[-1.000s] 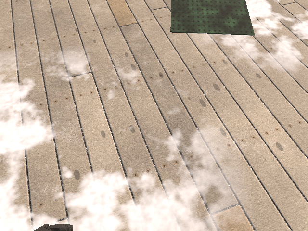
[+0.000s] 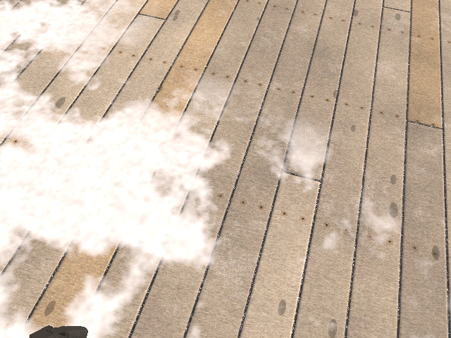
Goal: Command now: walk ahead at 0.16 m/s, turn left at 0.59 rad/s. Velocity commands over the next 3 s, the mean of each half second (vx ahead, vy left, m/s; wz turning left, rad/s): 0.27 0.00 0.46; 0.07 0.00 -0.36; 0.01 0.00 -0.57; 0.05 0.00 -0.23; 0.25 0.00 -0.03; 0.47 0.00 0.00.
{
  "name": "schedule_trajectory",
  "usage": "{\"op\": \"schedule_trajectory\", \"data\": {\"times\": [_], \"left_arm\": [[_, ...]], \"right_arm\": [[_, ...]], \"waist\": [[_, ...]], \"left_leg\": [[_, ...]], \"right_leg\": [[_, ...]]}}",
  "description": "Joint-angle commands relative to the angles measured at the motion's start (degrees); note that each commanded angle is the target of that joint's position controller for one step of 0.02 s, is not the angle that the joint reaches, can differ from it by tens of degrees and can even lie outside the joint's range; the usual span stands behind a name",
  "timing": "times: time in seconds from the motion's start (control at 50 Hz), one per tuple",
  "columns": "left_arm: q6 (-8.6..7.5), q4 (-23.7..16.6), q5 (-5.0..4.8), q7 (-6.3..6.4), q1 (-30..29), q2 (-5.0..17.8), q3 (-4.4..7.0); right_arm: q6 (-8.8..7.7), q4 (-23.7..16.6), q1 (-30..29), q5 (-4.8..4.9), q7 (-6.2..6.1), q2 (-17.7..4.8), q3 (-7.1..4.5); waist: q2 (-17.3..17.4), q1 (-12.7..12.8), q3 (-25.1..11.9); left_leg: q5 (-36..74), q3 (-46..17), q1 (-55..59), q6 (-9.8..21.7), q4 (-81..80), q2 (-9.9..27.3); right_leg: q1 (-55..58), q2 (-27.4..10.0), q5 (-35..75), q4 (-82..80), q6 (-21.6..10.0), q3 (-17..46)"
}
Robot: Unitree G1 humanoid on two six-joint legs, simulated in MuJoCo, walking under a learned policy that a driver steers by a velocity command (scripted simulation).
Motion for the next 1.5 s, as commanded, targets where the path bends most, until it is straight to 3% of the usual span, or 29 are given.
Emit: {"op": "schedule_trajectory", "data": {"times": [0.02,0.12,0.14,0.16,0.18,0.2,0.32,0.4,0.46,0.52,0.54,0.56,0.58,0.6,0.66,0.74,0.88,0.94,0.96,0.98,1.0,1.06,1.18,1.32,1.4,1.42,1.44,1.46,1.5], "left_arm": [[-0.76,-4.26,-0.48,-0.46,-2.32,5.49,1.4],[-3.62,-2.82,-0.45,-0.98,4.39,7.8,2.78],[-3.76,-2.23,0.31,-0.59,8.9,10.22,3.32],[-3.4,-0.08,1.57,-0.74,14.33,14.17,4.33],[-3.66,-0.9,0.21,-0.99,13.26,11.18,3.91],[-3.58,-1.63,-0.43,-0.79,11.82,8.14,3.14],[-3.17,-1.52,0.31,0.19,10.71,6.98,2.39],[-2.26,0.59,-0.66,-0.5,11.44,8.43,2.44],[-1.63,1.98,-1.89,-1.24,13.48,10.25,2.73],[-1.99,2.7,-2.38,-1.42,13.49,8.31,1.95],[-2.61,1.68,-0.63,-1.57,13.89,5.31,0.75],[-2.72,1.68,0.42,-1.49,20.35,0.25,-1.21],[-1.84,2.47,-1.19,-1.26,20.83,4.02,-0.27],[-0.88,1.83,-2.25,-1.05,18.2,7.97,1.02],[2.6,2.25,-1.44,1.1,16.62,7.24,1.95],[4.46,-0.02,-0.91,1.47,15.76,4.3,1.87],[5.16,-4.47,-0.9,-1.34,11.29,5.6,2.26],[5.02,-3.7,-0.27,-1.48,14.86,7.52,3.47],[4.77,-4.91,-0.3,-0.29,15.51,14.16,5.01],[3.77,-7.05,1.2,-0.54,14.3,16.61,4.95],[2.48,-7.06,1.83,-1.06,14.46,14.63,4.49],[1.55,-7.96,-0.81,-0.23,7.52,10.28,3.23],[2.32,-8.96,-0.87,1.12,9.35,10.72,3.38],[3.46,-10.33,-0.89,0.48,7.46,11.63,3.91],[4.2,-11.36,-2.05,0.62,4.37,10.83,3.67],[4.22,-11.55,-1.89,0.8,5.52,9.12,3.21],[4.12,-11.01,-0.83,0.55,9.45,5.43,2.26],[3.58,-12.66,-1.34,0.61,9.04,9.24,3.59],[3.65,-9.92,-1.07,0.63,10.64,13.57,5.35]], "right_arm": [[-0.09,-4.03,-0.48,0.02,-0.4,-8.84,-2.2],[-1.07,-4.65,-1.47,0.05,-0.03,-5.51,-0.76],[-1.45,-4.75,0.66,-0.58,0.1,-1.49,0.48],[-2.0,-7.89,0.52,0.48,0.02,-2.26,0.48],[-2.45,-7.14,1.24,0.16,0.09,-7.23,-0.49],[-2.35,-6.61,-0.86,0.06,0.36,-9.45,-1.28],[-2.36,-8.83,-5.76,0.48,2.12,-3.82,-0.3],[-3.03,-8.93,-6.54,-0.78,2.38,0.43,1.51],[-3.31,-8.77,-8.46,-0.71,2.73,-1.83,0.8],[-3.73,-6.53,-2.37,-1.43,2.0,-5.25,-0.77],[-3.69,-6.46,2.26,-2.68,1.1,-9.27,-1.63],[-2.8,-7.07,3.09,-4.24,0.35,-10.9,-1.51],[-2.05,-6.16,3.78,-3.24,0.6,-7.49,-0.79],[-1.73,-5.64,2.14,-2.09,0.91,-7.13,-0.72],[-1.91,-5.16,-6.1,-1.41,0.66,-4.98,-0.03],[-2.52,-3.61,-9.35,-2.31,0.11,-4.82,-0.49],[-1.69,-0.98,-10.01,-0.62,-0.13,-8.07,-1.58],[-0.97,1.41,-7.37,0.25,0.01,-6.12,-1.28],[-0.84,0.81,-5.74,-1.95,0.35,-2.92,-0.43],[-0.83,-2.01,-10.76,-2.34,-0.15,-3.75,-0.45],[-0.77,-2.08,-12.8,-1.51,-0.43,-5.88,-1.14],[-0.39,0.35,-9.71,-1.4,-1.36,-6.77,-2.04],[-1.21,0.42,-9.97,-0.73,-0.75,-3.97,-1.22],[-2.26,0.29,-9.6,-0.17,0.66,-4.94,-1.22],[-3.38,1.45,-4.57,-0.16,1.64,-5.44,-1.68],[-3.36,1.74,-2.93,-0.72,1.47,-7.86,-2.36],[-2.81,0.83,-3.77,-1.53,0.93,-11.23,-2.81],[-2.68,0.83,-4.41,-3.36,1.2,-12.48,-2.92],[-2.92,-0.98,-9.08,-2.14,0.83,-6.54,-1.26]], "waist": [[8.38,0.49,-8.48],[8.93,4.35,-7.31],[0.31,4.46,-11.43],[-14.22,3.98,-8.99],[-10.51,4.33,-6.29],[-6.69,5.09,-3.77],[-5.51,5.67,-0.29],[-5.28,4.91,-4.67],[-6.38,5.3,-5.28],[-4.39,0.94,-7.73],[0.09,-0.59,-13.74],[13.52,1.09,-21.4],[14.55,-0.22,-24.61],[13.04,-0.39,-19.61],[10.42,3.11,-9.29],[10.25,4.53,-7.41],[9.2,3.83,-7.61],[3.21,5.14,-6.53],[-13.81,3.11,-5.9],[-17.41,5.25,-5.45],[-10.58,6.63,-7.1],[-5.36,2.71,-6.41],[-5.23,3.42,-8.98],[-7.71,3.98,-7.63],[-7.23,0.76,-8.58],[-4.02,1.06,-9.61],[9.71,4.08,-10.33],[18.32,4.16,-7.08],[9.36,4.81,-5.08]], "left_leg": [[10.97,-15.53,5.82,7.52,-3.75,14.43],[-6.32,-18.85,-0.9,4.61,3.29,9.91],[-18.85,-11.76,-7.32,1.8,15.93,4.97],[-27.28,-2.59,-24.42,-0.4,25.99,-0.81],[-23.88,-2.88,-29.65,-2.26,33.83,4.61],[-19.06,-2.2,-30.58,-3.27,36.42,6.55],[-4.63,4.14,-28.41,-6.55,34.12,11.06],[0.44,7.64,-14.83,-7.12,18.16,9.51],[5.36,8.78,-8.23,-6.12,9.44,7.03],[17.83,7.74,7.58,-2.5,-3.89,7.01],[37.94,0.64,19.72,0.24,-0.34,15.93],[53.94,-12.29,31.62,10.21,3.14,31.09],[50.01,-14.68,28.06,14.51,1.8,32.69],[39.83,-11.42,23.83,13.49,-0.61,29.9],[23.37,-1.77,8.48,8.34,-6.57,24.14],[17.0,4.46,1.2,8.92,-9.95,23.78],[12.43,6.88,3.52,7.35,-7.63,26.83],[1.12,12.9,-1.27,-0.29,3.8,21.86],[-13.9,19.65,-12.78,-6.71,20.98,14.21],[-28.01,12.78,-22.86,-8.87,34.15,6.53],[-26.34,6.94,-23.68,-8.13,40.21,7.49],[-13.9,4.48,-22.97,-7.65,38.95,9.37],[-8.01,3.86,-18.64,-9.59,27.38,7.0],[-9.5,3.15,-8.95,-9.13,13.73,4.98],[1.16,4.35,1.54,-6.87,-4.06,5.02],[6.41,0.7,8.35,-4.73,-6.56,10.73],[16.57,-10.4,13.91,0.27,-7.61,22.9],[21.85,-21.33,9.5,10.01,-8.69,30.5],[18.23,-12.27,7.37,8.91,-7.53,25.92]], "right_leg": [[3.98,1.8,-0.42,-4.87,-0.42,-0.17],[22.39,-1.03,1.68,-20.37,-5.44,-0.17],[32.6,-11.24,-1.04,-22.03,-9.69,9.45],[39.01,-20.94,-11.79,-28.12,-18.44,30.81],[38.5,-22.63,-19.64,-29.03,-20.02,34.42],[36.38,-20.02,-20.5,-28.59,-18.07,27.27],[29.15,-13.1,5.32,-32.27,-15.09,3.76],[25.86,-10.21,27.74,-28.51,-15.17,-4.76],[26.53,-10.79,27.84,-25.67,-14.27,-3.04],[24.08,-8.22,25.11,-17.27,-9.98,-2.34],[18.17,-4.86,11.86,-8.79,-6.59,-4.08],[6.71,-0.72,-19.83,5.69,-2.28,-6.12],[5.56,-0.85,-31.21,15.4,-0.85,-2.24],[1.49,-1.67,-30.81,21.25,-0.59,-2.82],[2.37,-3.35,-21.69,21.53,0.58,-3.85],[7.9,-3.34,-14.02,15.51,0.2,-6.34],[14.43,-3.26,-8.82,-0.26,-4.33,-9.22],[24.24,-0.93,3.04,-15.59,-8.86,-8.42],[30.55,-13.92,22.12,-21.48,-14.33,9.92],[29.0,-22.14,26.14,-24.33,-25.4,23.0],[27.94,-20.27,20.81,-25.49,-25.97,20.97],[27.07,-13.33,16.69,-23.66,-18.02,11.77],[29.9,-10.69,18.4,-22.26,-18.04,11.7],[24.74,-9.27,13.59,-21.09,-18.27,18.85],[23.23,-5.87,14.08,-16.63,-14.67,20.94],[18.39,-3.19,5.57,-12.83,-11.77,18.65],[10.57,4.36,-15.22,0.22,-8.19,9.0],[1.24,8.38,-28.21,11.27,-5.33,2.42],[0.86,4.11,-21.26,23.45,-2.65,3.22]]}}
Next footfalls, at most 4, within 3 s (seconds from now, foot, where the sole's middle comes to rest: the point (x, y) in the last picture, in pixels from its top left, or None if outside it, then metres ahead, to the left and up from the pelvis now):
0.12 right None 0.16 -0.14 -0.78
0.54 left None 0.28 0.17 -0.78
0.94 right None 0.28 -0.08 -0.78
1.42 left None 0.33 0.13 -0.78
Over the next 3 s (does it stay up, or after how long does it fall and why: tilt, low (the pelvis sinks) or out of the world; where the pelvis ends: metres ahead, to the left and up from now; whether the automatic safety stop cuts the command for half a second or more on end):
stays up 0.59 -0.16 0.00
